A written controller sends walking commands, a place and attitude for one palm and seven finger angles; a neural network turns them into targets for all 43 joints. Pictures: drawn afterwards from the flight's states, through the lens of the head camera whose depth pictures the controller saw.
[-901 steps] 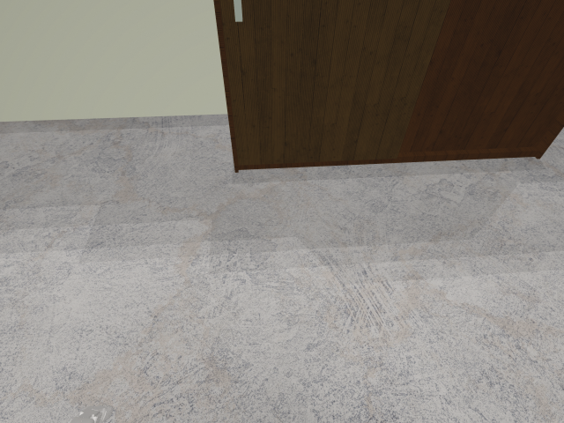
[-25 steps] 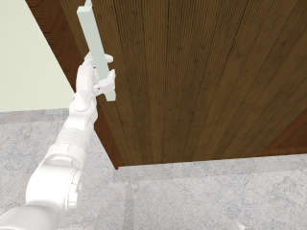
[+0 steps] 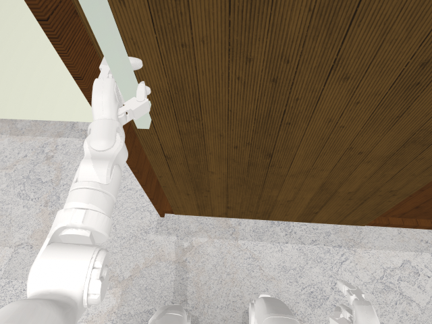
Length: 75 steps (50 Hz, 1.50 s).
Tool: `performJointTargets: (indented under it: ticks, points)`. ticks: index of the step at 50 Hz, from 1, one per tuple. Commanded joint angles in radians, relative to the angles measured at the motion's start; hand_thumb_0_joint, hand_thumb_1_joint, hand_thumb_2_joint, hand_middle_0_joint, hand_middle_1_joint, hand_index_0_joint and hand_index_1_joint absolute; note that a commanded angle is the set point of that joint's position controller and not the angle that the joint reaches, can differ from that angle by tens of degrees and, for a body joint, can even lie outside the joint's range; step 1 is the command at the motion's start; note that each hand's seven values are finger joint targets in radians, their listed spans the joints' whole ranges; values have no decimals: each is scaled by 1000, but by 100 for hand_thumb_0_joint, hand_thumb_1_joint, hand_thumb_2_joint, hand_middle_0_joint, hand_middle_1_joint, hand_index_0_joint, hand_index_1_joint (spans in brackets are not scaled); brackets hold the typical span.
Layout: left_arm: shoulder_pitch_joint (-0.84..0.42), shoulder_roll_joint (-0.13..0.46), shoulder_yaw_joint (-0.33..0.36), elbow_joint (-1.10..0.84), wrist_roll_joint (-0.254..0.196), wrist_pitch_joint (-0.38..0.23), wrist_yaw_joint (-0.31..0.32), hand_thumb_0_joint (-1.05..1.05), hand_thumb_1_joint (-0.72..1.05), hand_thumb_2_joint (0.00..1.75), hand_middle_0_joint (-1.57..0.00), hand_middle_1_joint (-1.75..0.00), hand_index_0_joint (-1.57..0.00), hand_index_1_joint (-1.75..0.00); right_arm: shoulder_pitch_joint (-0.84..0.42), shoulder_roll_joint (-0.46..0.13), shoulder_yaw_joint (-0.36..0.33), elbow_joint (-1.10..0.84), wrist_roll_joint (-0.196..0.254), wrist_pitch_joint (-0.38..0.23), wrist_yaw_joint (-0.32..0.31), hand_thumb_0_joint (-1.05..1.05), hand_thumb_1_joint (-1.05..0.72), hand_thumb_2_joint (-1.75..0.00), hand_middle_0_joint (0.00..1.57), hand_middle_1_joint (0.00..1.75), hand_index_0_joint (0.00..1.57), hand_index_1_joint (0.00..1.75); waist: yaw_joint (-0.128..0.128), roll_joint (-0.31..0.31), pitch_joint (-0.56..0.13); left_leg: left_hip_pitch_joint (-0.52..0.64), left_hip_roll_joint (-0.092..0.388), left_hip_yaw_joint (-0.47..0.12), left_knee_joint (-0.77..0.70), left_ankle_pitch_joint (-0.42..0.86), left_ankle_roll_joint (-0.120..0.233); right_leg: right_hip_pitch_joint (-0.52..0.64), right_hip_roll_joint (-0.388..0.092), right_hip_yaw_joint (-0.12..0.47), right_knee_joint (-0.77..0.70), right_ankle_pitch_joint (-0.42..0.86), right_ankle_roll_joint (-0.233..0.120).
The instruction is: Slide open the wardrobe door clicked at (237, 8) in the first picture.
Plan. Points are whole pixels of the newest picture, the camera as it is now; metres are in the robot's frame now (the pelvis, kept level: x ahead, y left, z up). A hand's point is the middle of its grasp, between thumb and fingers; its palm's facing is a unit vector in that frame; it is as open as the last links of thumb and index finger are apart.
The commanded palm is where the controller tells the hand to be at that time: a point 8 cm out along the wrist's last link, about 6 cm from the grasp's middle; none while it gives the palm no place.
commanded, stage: step sideways, sliding the door along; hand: left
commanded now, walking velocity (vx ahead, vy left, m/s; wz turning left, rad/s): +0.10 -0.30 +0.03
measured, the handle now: (126, 65) +0.50 +0.21 +0.16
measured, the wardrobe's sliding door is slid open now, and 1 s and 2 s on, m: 0.06 0.36 0.65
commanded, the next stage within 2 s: none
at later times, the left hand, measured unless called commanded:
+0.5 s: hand (199, 101) +0.46 +0.08 +0.12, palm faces +0.35 -0.93 -0.15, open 6.5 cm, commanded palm +0.43 +0.05 +0.13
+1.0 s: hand (309, 107) +0.46 -0.11 +0.12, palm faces +0.13 -0.98 -0.14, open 6.4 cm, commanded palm +0.43 -0.10 +0.13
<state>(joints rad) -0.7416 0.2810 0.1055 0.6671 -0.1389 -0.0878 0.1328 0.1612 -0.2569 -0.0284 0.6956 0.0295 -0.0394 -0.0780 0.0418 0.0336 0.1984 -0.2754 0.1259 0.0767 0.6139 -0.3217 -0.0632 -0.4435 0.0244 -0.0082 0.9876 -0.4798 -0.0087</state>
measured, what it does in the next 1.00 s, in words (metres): steps to the right: right foot, then left foot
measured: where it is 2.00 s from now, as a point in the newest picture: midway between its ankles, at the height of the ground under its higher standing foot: outside the picture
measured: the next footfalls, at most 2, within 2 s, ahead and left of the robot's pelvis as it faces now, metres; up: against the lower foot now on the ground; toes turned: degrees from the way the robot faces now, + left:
right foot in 0.14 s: +0.12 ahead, -0.20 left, +0.00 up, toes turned -2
left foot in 0.30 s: +0.03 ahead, +0.08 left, +0.00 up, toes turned +13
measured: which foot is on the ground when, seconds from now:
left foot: down 0.00-0.18, up 0.20-0.28, down 0.30-0.56, up 0.58-0.78, down 0.80-1.00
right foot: up 0.00-0.12, down 0.14-0.32, up 0.34-0.50, down 0.52-0.80, up 0.82-1.00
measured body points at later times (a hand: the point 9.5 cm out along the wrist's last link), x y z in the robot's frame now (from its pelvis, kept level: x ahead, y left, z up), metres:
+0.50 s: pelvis +0.08 -0.15 +0.00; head +0.18 -0.15 +0.43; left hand +0.44 +0.13 +0.13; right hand +0.29 -0.33 -0.12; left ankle +0.00 +0.06 -0.72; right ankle +0.14 -0.25 -0.72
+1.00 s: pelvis +0.11 -0.26 +0.01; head +0.21 -0.26 +0.45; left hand +0.45 -0.06 +0.13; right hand +0.34 -0.41 -0.10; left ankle +0.04 -0.08 -0.72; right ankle +0.19 -0.38 -0.70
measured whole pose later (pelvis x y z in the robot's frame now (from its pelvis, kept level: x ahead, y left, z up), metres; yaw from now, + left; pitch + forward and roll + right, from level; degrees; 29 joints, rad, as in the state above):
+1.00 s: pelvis +0.11 -0.26 +0.01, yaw +5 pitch -2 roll -1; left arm -0.32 0.13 -0.07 0.10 -0.02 -0.18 0.10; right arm 0.08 -0.16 0.01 0.56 0.00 -0.09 0.00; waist 0.10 0.07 0.26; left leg -0.10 0.22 0.18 0.49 -0.32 -0.12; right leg -0.44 0.00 -0.03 0.77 -0.33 0.03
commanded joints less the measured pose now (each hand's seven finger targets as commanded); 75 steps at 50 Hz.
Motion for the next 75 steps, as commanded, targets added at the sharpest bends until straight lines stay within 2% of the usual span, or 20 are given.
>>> performJointTargets:
  ticks: [1, 5, 9, 11, 14, 16, 25, 28, 29, 35, 38, 40, 41, 52, 56, 67, 68, 70, 71, 75]
  points:
    - [-506, -149, -237, -394, 46, -89, -97, 0, 90, 90, -45, -140, -45, -140, 19, -120, -30, -121, 11, -40, 3, 0, -90, -90, 20, 30, 20, 30, -112, 212, -522, 457, 272, -150, -65, 845, 209, -42, -51, -23, -163, 96, 10]
    - [-455, -152, -252, -427, 46, -86, -98, 0, 90, 90, -45, -140, -45, -140, -4, -117, -22, -149, 20, -66, 2, 0, -90, -90, 20, 30, 20, 30, -100, 265, -496, 304, 195, -39, -10, 710, 125, 185, -20, -109, -374, 261, 20]
    - [-321, -30, -171, -397, 71, -62, -71, 0, 90, 90, -45, -140, -45, -140, -23, -80, -25, -125, 40, -70, -22, 0, -90, -90, 20, 30, 20, 30, -79, -252, -544, -42, -57, -7, 332, -58, 14, 439, -276, 120, -465, 1149, -115]
    - [-328, -80, -204, -482, 79, -81, -76, 0, 90, 90, -45, -140, -45, -140, -36, -46, -6, -124, 23, -86, -38, 0, -90, -90, 20, 30, 20, 30, -72, -232, -524, -96, -65, -43, 297, -224, 31, 450, -294, 103, -423, 1286, -117]
    - [-318, -125, -241, -602, 67, -108, -63, 0, 90, 90, -45, -140, -45, -140, -17, -70, -18, -114, 18, -107, -50, 0, -90, -90, 20, 30, 20, 30, -107, -111, -576, 244, 105, -76, -117, 555, 71, 308, -189, -28, -216, 1136, -14]
    - [-332, -195, -271, -684, 69, -131, -93, 0, 90, 90, -45, -140, -45, -140, -5, -103, -46, -155, -3, -101, 10, 0, -90, -90, 20, 30, 20, 30, -92, 157, -632, 702, 372, -276, -77, 1498, 229, -127, -32, -3, -77, -1, 29]
    - [-172, -146, -263, -745, 105, -145, -96, 0, 90, 90, -45, -140, -45, -140, -88, -58, -18, -242, 18, -124, 47, 0, -90, -90, 20, 30, 20, 30, -69, 204, -476, 344, 218, 17, 41, 829, 95, 235, -38, -55, -446, 448, 28]
    - [-24, -92, -230, -714, 122, -140, -97, 0, 90, 90, -45, -140, -45, -140, -107, -39, -33, -256, 22, -116, 27, 0, -90, -90, 20, 30, 20, 30, -22, -350, -534, -43, -96, 27, 463, -293, -4, 443, -267, 260, -502, 1454, -67]
    - [35, -104, -236, -710, 123, -126, -89, 0, 90, 90, -45, -140, -45, -140, -97, -31, -26, -230, 14, -121, 18, 0, -90, -90, 20, 30, 20, 30, -17, -306, -533, -92, -95, -63, 512, -381, 14, 437, -315, 272, -490, 1490, -86]
    - [-23, -201, -328, -938, 138, -209, -58, 0, 90, 90, -45, -140, -45, -140, -107, 8, 11, -236, 5, -99, 35, 0, -90, -90, 20, 30, 20, 30, -56, -287, -604, -86, -80, -28, 86, -169, 1, 679, -269, 188, -407, 1593, -145]
    - [-68, -166, -341, -986, 135, -247, -73, 0, 90, 90, -45, -140, -45, -140, -103, -26, -23, -240, -9, -74, 36, 0, -90, -90, 20, 30, 20, 30, -81, -197, -653, 321, 79, -70, -151, 326, 59, 368, -190, 130, -340, 1181, -72]
    - [-45, -176, -321, -974, 130, -242, -84, 0, 90, 90, -45, -140, -45, -140, -98, -73, -52, -263, -16, -73, 63, 0, -90, -90, 20, 30, 20, 30, -54, 200, -674, 720, 443, -279, -143, 1366, 248, -130, -50, 81, -69, -21, 33]
    - [-72, -184, -293, -934, 155, -227, -75, 0, 90, 90, -45, -140, -45, -140, -115, -77, -41, -278, -29, -81, 82, 0, -90, -90, 20, 30, 20, 30, -48, 173, -590, 691, 434, -195, -144, 1374, 256, -188, -8, 104, 23, -114, 20]
    - [66, -103, -217, -887, 154, -182, -92, 0, 90, 90, -45, -140, -45, -140, -136, -24, -1, -263, 1, -99, 61, 0, -90, -90, 20, 30, 20, 30, -66, 191, -430, 334, 235, 118, 19, 838, 98, 227, -9, -102, -446, 420, 43]
    - [274, -35, -170, -885, 146, -152, -79, 0, 90, 90, -45, -140, -45, -140, -139, 21, -4, -257, -16, -108, 28, 0, -90, -90, 20, 30, 20, 30, 14, -393, -556, -33, -95, -47, 547, -408, 5, 357, -329, 320, -570, 1231, -104]
    - [47, 30, -86, -893, 124, -191, -56, 0, 90, 90, -45, -140, -45, -140, -41, -12, 5, -214, -6, -52, 16, 0, -90, -90, 20, 30, 20, 30, -56, -137, -621, 205, -91, 16, -99, -94, 56, 295, -205, 211, -637, 569, -80]
    - [15, 42, -86, -869, 118, -195, -65, 0, 90, 90, -45, -140, -45, -140, -14, -21, 0, -211, -10, -58, 13, 0, -90, -90, 20, 30, 20, 30, -80, -62, -602, 363, -16, -28, -247, 24, 92, 128, -161, 177, -555, 433, -26]
    - [-27, 4, -100, -838, 101, -199, -73, 0, 90, 90, -45, -140, -45, -140, -100, -59, -19, -247, -34, -82, 17, 0, -90, -90, 20, 30, 20, 30, -30, 321, -476, 361, 542, -594, -384, 408, 361, -189, 7, 108, 77, 75, 91]
    - [-2, 40, -40, -754, 111, -173, -79, 0, 90, 90, -45, -140, -45, -140, -134, -47, -14, -224, -45, -83, 14, 0, -90, -90, 20, 30, 20, 30, -21, 122, -461, 254, 533, -490, -362, 498, 340, -127, -24, 213, 250, 100, 36]
    - [-122, -61, -144, -755, 100, -112, -100, 0, 90, 90, -45, -140, -45, -140, -72, -102, -42, -187, -20, -68, 18, 0, -90, -90, 20, 30, 20, 30, -28, 201, -374, 321, 330, -76, -198, 669, 190, -129, -73, 66, -16, 139, 37]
